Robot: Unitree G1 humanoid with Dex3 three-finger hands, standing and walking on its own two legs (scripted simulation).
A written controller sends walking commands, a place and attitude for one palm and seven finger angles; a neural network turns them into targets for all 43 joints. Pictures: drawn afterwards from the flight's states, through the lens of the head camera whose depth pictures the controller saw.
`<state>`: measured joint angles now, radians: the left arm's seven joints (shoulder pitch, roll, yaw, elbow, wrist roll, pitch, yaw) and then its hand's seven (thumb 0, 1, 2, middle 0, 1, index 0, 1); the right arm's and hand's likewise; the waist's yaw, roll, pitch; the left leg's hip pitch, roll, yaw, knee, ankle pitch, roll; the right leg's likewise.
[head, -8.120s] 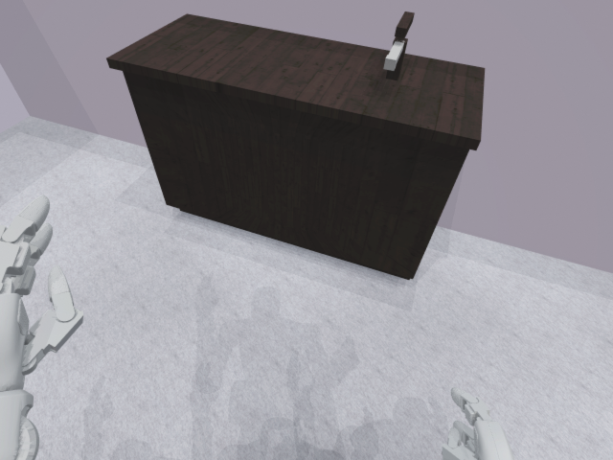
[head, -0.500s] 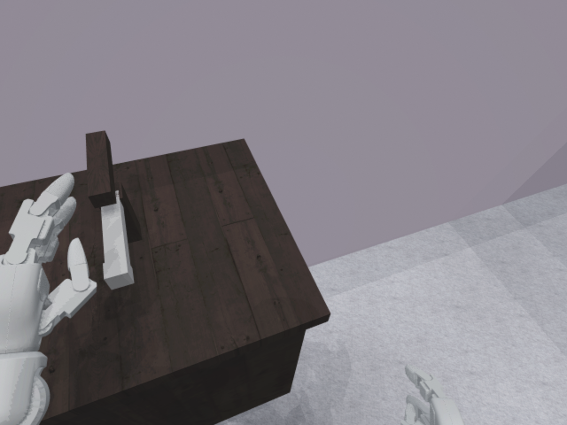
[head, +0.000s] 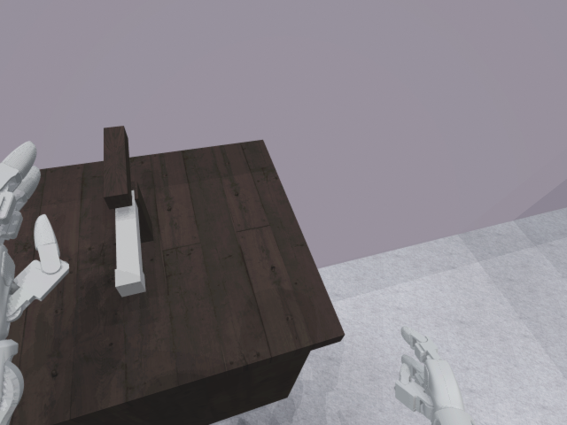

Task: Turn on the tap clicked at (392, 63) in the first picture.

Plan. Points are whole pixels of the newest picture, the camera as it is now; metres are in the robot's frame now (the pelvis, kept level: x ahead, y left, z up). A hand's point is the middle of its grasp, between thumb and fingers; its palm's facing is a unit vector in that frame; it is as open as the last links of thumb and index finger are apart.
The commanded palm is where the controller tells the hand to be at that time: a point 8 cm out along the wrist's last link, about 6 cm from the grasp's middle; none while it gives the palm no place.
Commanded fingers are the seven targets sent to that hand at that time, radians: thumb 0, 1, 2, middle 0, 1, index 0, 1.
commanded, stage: look again from close up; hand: left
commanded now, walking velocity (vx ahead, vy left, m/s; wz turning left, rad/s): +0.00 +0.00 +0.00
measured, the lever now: (130, 280) +0.26 +0.22 +0.07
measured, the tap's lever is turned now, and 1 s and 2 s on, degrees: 0 0 0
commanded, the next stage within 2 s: shuffle to correct the standing spot in 0.28 s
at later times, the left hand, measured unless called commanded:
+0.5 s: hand (92, 277) +0.21 +0.21 +0.17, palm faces +0.39 -0.85 -0.36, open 7.5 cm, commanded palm +0.15 +0.25 +0.18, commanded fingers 0.00 0.90 0.90 -0.20 -0.30 -0.20 -0.30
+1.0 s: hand (120, 337) +0.16 +0.17 +0.17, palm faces +0.33 -0.85 -0.41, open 7.5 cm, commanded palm +0.11 +0.21 +0.18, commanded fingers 0.00 0.90 0.90 -0.20 -0.30 -0.20 -0.30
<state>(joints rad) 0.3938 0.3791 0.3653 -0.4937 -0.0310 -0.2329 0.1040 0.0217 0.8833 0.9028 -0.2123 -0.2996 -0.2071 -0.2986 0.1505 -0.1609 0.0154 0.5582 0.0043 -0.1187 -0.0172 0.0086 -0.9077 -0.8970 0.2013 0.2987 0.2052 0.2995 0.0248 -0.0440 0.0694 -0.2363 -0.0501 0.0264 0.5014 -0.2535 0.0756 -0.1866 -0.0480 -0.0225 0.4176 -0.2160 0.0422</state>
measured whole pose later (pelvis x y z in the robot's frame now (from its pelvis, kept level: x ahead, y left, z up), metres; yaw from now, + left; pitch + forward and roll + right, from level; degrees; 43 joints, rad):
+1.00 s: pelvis -0.05 -0.06 -0.01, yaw -1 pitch +1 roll -1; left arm 0.49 0.39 0.41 -0.62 -0.08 -0.24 0.09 0.02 0.88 0.90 -0.21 -0.30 -0.21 -0.30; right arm 0.18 -0.19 -0.02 0.58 0.00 -0.10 -0.05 0.01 -0.91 -0.90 0.20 0.30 0.21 0.30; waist 0.02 -0.02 0.08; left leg -0.42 0.04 0.00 0.65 -0.33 0.00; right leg -0.37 0.04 -0.05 0.55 -0.19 -0.04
